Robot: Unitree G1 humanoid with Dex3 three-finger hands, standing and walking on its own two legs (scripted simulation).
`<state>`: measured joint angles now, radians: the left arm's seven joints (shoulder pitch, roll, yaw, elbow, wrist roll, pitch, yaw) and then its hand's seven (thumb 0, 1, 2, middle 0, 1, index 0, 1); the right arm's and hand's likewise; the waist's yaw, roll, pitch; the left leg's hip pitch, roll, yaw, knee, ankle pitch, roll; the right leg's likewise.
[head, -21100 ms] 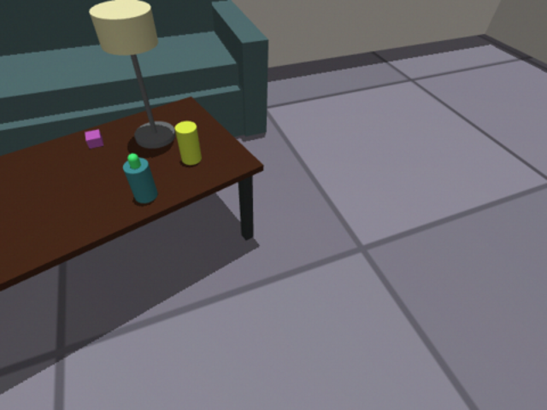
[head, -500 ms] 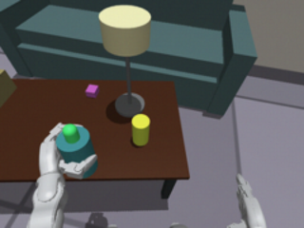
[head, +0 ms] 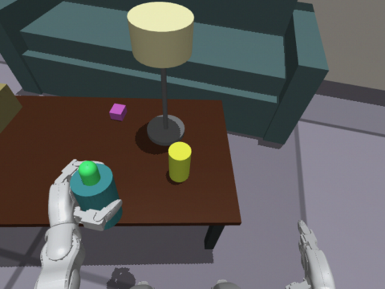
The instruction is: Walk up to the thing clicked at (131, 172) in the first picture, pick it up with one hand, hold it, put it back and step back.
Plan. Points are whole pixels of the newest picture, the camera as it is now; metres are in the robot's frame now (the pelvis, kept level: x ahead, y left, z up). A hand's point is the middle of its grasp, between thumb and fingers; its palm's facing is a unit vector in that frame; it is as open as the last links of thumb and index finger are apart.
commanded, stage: hold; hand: left
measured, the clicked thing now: (96, 192) +0.31 +0.17 +0.04
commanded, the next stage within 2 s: crouch in 1.30 s
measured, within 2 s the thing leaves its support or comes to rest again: neither
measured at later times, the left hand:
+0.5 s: hand (99, 192) +0.31 +0.17 +0.03, palm faces +0.23 -0.97 -0.03, open 10.5 cm
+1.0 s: hand (97, 189) +0.31 +0.17 +0.05, palm faces +0.21 -0.98 -0.05, open 10.5 cm
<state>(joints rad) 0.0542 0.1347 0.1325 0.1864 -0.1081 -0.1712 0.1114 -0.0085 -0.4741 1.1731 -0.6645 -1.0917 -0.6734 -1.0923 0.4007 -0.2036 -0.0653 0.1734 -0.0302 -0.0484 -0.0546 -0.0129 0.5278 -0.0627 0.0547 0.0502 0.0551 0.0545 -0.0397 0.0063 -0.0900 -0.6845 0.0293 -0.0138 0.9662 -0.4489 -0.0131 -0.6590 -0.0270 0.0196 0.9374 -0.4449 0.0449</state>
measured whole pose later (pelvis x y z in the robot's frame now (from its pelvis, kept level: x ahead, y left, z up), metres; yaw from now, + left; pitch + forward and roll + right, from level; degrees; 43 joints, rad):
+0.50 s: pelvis +0.00 +0.00 +0.00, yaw +0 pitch +9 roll -1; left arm 0.02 0.13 0.14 0.23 -0.11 -0.18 0.11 -0.01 -0.47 1.17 -0.66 -1.09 -0.67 -1.09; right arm 0.40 -0.20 -0.07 0.19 -0.03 -0.05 -0.05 -0.01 0.53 -0.06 0.05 0.05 0.06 0.05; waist -0.04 0.00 -0.09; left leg -0.68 0.03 -0.01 0.95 -0.44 -0.01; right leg -0.65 -0.03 0.02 0.93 -0.44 0.04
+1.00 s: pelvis +0.00 +0.00 +0.00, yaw +0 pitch +9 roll -1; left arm 0.02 0.15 0.13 0.18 -0.11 -0.17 0.10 -0.01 -0.47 1.17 -0.66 -1.09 -0.67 -1.09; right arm 0.39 -0.20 -0.06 0.21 -0.03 -0.07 -0.07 -0.01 0.52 -0.06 0.06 0.05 0.06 0.05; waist -0.04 0.01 -0.09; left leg -0.69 0.03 -0.02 0.98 -0.45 -0.01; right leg -0.67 -0.03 0.02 0.95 -0.45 0.04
